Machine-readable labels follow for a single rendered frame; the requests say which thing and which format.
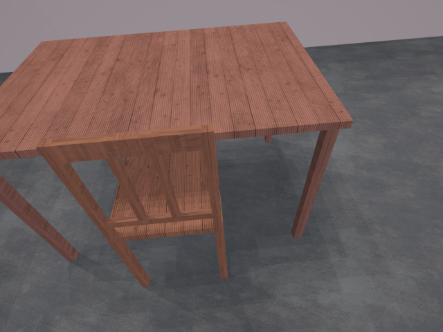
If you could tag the table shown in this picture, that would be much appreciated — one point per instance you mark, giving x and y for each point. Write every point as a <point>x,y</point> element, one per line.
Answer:
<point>247,81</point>

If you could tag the chair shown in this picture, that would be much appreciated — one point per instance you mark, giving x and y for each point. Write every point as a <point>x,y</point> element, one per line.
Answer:
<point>168,185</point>

